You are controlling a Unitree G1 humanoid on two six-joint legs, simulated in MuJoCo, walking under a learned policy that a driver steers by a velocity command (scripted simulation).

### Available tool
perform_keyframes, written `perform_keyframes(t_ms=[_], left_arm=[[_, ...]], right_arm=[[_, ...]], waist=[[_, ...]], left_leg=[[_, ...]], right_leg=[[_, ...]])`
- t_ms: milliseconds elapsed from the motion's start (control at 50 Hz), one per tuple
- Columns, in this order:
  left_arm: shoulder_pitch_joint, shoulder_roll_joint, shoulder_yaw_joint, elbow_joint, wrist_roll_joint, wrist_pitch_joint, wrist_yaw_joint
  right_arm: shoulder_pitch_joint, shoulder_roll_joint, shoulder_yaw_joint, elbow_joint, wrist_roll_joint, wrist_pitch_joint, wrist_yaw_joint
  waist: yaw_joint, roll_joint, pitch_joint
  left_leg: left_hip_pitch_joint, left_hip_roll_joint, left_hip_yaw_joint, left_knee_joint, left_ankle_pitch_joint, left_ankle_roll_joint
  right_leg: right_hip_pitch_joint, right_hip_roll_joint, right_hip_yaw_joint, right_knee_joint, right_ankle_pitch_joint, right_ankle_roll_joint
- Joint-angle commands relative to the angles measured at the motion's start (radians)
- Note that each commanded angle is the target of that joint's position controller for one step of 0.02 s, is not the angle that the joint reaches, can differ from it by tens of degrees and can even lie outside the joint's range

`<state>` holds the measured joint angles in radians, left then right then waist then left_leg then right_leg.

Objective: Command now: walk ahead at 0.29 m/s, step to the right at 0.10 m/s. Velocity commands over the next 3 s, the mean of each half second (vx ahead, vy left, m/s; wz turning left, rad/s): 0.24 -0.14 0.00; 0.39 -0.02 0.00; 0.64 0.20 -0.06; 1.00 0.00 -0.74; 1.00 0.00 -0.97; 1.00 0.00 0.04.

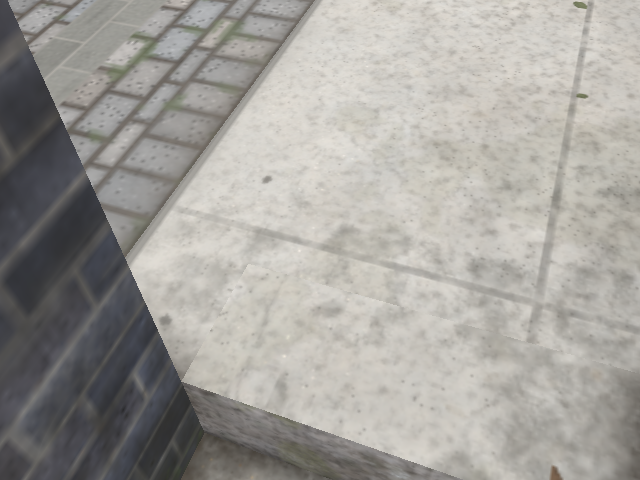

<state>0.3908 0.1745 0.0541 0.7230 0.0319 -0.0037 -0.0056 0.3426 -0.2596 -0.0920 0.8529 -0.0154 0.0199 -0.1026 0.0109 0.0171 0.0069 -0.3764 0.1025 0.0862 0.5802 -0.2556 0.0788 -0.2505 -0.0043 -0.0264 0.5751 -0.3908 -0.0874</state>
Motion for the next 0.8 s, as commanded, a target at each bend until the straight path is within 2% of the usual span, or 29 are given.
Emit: perform_keyframes(t_ms=[20,40,60,100,140,180,220,260,300,320,380,400,420,440,460,480,500,520,540,560,580,600,620,660,680,700,740,780,800], left_arm=[[0.296,0.256,0.075,0.0,0.014,0.013,0.027],[0.115,0.244,0.068,-0.044,0.0,-0.005,0.031],[0.044,0.223,0.059,-0.045,-0.006,-0.02,0.037],[0.028,0.104,0.029,-0.009,-0.005,-0.046,0.037],[0.104,0.015,0.005,0.064,0.005,-0.068,0.038],[0.174,0.052,0.021,0.113,0.024,-0.086,0.049],[0.213,0.071,0.036,0.141,0.023,-0.104,0.061],[0.249,0.085,0.041,0.169,0.003,-0.124,0.06],[0.209,0.117,0.051,0.164,-0.008,-0.137,0.051],[0.216,0.112,0.05,0.167,-0.014,-0.137,0.054],[0.29,0.08,0.049,0.254,-0.025,-0.118,0.058],[0.207,0.103,0.054,0.237,-0.032,-0.105,0.06],[0.184,0.162,0.062,0.219,-0.045,-0.097,0.065],[0.144,0.278,0.078,0.173,-0.042,-0.126,0.059],[0.104,0.369,0.099,0.182,-0.077,-0.164,0.026],[0.094,0.342,0.086,0.182,-0.118,-0.187,-0.008],[0.029,0.26,0.072,0.114,-0.149,-0.195,-0.057],[-0.026,0.202,0.065,0.127,-0.044,-0.208,-0.089],[-0.118,0.104,0.045,0.052,-0.004,-0.203,-0.09],[-0.26,0.067,0.02,-0.01,0.022,-0.2,-0.077],[-0.3,-0.006,-0.004,-0.043,0.034,-0.188,-0.059],[-0.342,-0.069,-0.033,-0.082,0.043,-0.149,-0.052],[-0.265,-0.096,-0.043,-0.074,0.023,-0.123,-0.036],[-0.218,-0.116,-0.056,-0.076,-0.005,-0.082,-0.017],[-0.229,-0.126,-0.06,-0.082,-0.01,-0.063,-0.02],[-0.232,-0.17,-0.067,-0.082,-0.022,-0.032,0.007],[-0.434,-0.209,-0.099,-0.205,-0.035,-0.023,0.041],[-0.532,-0.144,-0.101,-0.274,-0.055,-0.013,0.03],[-0.485,-0.077,-0.092,-0.243,-0.081,0.008,0.024]], right_arm=[[-0.07,0.018,0.017,-0.104,0.018,0.008,0.049],[-0.167,0.013,0.022,-0.145,-0.015,-0.003,0.037],[-0.192,0.0,0.017,-0.148,-0.023,-0.005,0.033],[-0.096,-0.004,0.016,-0.138,-0.02,-0.012,0.05],[-0.089,0.091,0.045,-0.179,-0.021,-0.021,0.057],[-0.115,0.106,0.049,-0.233,-0.022,-0.015,0.067],[-0.156,0.084,0.037,-0.276,-0.032,-0.003,0.07],[-0.172,0.084,0.028,-0.31,-0.032,0.022,0.055],[-0.274,0.098,0.034,-0.349,-0.027,0.026,0.053],[-0.36,0.093,0.039,-0.38,-0.033,0.025,0.055],[-0.518,0.14,0.082,-0.49,-0.028,0.023,0.056],[-0.449,0.145,0.089,-0.458,-0.033,0.014,0.065],[-0.407,0.194,0.106,-0.456,0.03,0.012,0.057],[-0.229,0.166,0.088,-0.403,0.073,0.008,0.052],[0.001,0.059,0.049,-0.351,0.071,0.026,0.037],[0.094,-0.019,0.029,-0.31,0.011,0.015,0.054],[0.25,-0.161,-0.02,-0.248,-0.045,0.015,0.038],[0.216,-0.211,-0.041,-0.22,-0.036,0.033,0.025],[0.079,-0.179,-0.041,-0.206,-0.003,0.013,0.04],[0.05,-0.095,-0.023,-0.116,0.027,-0.019,0.047],[0.075,-0.022,-0.006,-0.032,0.019,-0.048,0.047],[0.085,0.056,0.017,0.025,-0.006,-0.074,0.041],[0.074,0.102,0.027,0.068,-0.016,-0.098,0.044],[0.105,0.126,0.044,0.116,-0.026,-0.143,0.062],[0.13,0.137,0.052,0.139,-0.018,-0.157,0.079],[0.253,0.106,0.058,0.185,0.008,-0.17,0.098],[0.245,0.08,0.067,0.217,0.015,-0.171,0.121],[0.137,0.092,0.086,0.2,0.022,-0.156,0.117],[0.089,0.021,0.082,0.172,0.034,-0.155,0.104]], waist=[[0.136,-0.433,-0.014],[0.108,-0.335,0.181],[0.079,-0.238,0.238],[0.036,-0.113,0.158],[0.027,-0.001,0.164],[0.032,0.007,0.141],[0.04,-0.003,0.136],[0.031,-0.071,0.143],[0.053,-0.097,0.141],[0.066,-0.061,0.152],[0.084,-0.047,0.158],[0.062,-0.02,0.096],[0.008,-0.07,-0.014],[-0.091,-0.173,-0.194],[-0.216,-0.211,-0.362],[-0.262,-0.139,-0.5],[-0.312,0.212,-0.561],[-0.29,0.217,-0.565],[-0.213,0.172,-0.43],[-0.179,-0.005,-0.225],[-0.13,-0.122,-0.083],[-0.074,-0.19,-0.025],[-0.025,-0.176,0.023],[0.007,-0.091,0.073],[0.025,-0.062,0.083],[-0.022,-0.046,0.066],[0.018,0.02,0.156],[0.065,0.035,0.188],[0.031,0.068,0.148]], left_leg=[[-0.374,-0.092,-0.028,0.506,-0.304,0.005],[-0.502,-0.096,-0.156,0.812,-0.152,-0.037],[-0.63,-0.107,-0.189,1.021,-0.095,-0.051],[-0.721,-0.103,-0.124,1.375,-0.018,-0.037],[-0.738,-0.116,-0.162,1.532,0.032,-0.035],[-0.819,-0.139,-0.185,1.613,0.023,-0.034],[-0.9,-0.147,-0.197,1.607,-0.02,-0.035],[-0.968,-0.16,-0.177,1.7,-0.07,-0.012],[-1.138,-0.139,-0.139,1.826,-0.205,0.002],[-1.175,-0.117,-0.106,1.782,-0.253,0.007],[-1.002,-0.04,0.048,1.341,-0.24,0.03],[-0.711,-0.058,0.137,1.047,-0.187,0.027],[-0.287,-0.154,0.159,0.801,-0.4,0.052],[0.041,-0.224,0.147,0.801,-0.444,0.044],[0.176,-0.214,0.101,0.657,-0.346,0.048],[0.312,-0.218,-0.055,0.452,-0.223,0.074],[0.494,0.128,-0.743,0.105,-0.145,0.302],[0.459,0.222,-1.189,-0.244,-0.03,0.4],[0.371,0.232,-1.108,-0.195,-0.134,0.396],[0.258,0.207,-0.944,-0.111,-0.233,0.351],[0.174,0.186,-0.79,-0.057,-0.235,0.29],[0.107,0.171,-0.68,-0.061,-0.225,0.226],[0.063,0.159,-0.578,-0.094,-0.11,0.18],[0.114,0.142,-0.377,-0.155,0.129,0.139],[0.13,0.142,-0.297,-0.193,0.161,0.115],[0.171,0.133,-0.298,-0.205,0.329,0.14],[0.168,0.185,-0.237,-0.31,0.243,0.105],[-0.076,0.114,-0.096,-0.501,0.068,0.06],[-0.184,0.072,-0.031,-0.642,0.154,0.089]], right_leg=[[0.117,-0.273,0.644,-0.502,-0.62,-0.172],[-0.004,-0.306,0.755,-0.591,-0.62,-0.209],[0.022,-0.301,0.618,-0.502,-0.429,-0.209],[0.088,-0.24,0.437,-0.394,-0.176,-0.188],[0.079,-0.213,0.324,-0.343,0.14,-0.144],[0.183,-0.231,0.274,-0.314,0.379,-0.14],[0.305,-0.249,0.246,-0.324,0.513,-0.146],[0.336,-0.248,0.211,-0.333,0.526,-0.171],[0.429,-0.276,0.22,-0.347,0.599,-0.209],[0.443,-0.27,0.201,-0.377,0.577,-0.202],[0.351,-0.193,0.076,-0.52,0.741,-0.141],[0.235,-0.138,-0.016,-0.538,0.974,-0.094],[0.054,-0.132,-0.031,-0.518,1.34,-0.073],[0.023,-0.182,0.023,-0.349,1.968,-0.08],[0.127,-0.224,0.034,-0.141,2.084,-0.09],[0.147,-0.21,0.05,0.135,1.955,-0.093],[-0.198,0.021,0.1,0.681,1.331,0.002],[-0.338,0.222,0.252,1.224,0.395,0.024],[-0.534,0.197,0.286,1.56,0.356,0.041],[-0.692,0.164,0.226,1.618,0.379,0.03],[-0.786,0.146,0.251,1.627,0.387,0.009],[-0.808,0.139,0.261,1.663,0.394,-0.014],[-0.826,0.135,0.28,1.692,0.377,-0.013],[-0.937,0.125,0.287,1.706,0.21,-0.034],[-0.985,0.099,0.283,1.638,0.171,-0.053],[-1.076,0.132,0.157,1.884,0.083,-0.069],[-1.276,0.044,0.16,1.965,-0.03,-0.104],[-1.002,-0.076,0.011,1.504,0.047,-0.091],[-0.715,-0.066,-0.13,1.238,0.054,-0.07]])
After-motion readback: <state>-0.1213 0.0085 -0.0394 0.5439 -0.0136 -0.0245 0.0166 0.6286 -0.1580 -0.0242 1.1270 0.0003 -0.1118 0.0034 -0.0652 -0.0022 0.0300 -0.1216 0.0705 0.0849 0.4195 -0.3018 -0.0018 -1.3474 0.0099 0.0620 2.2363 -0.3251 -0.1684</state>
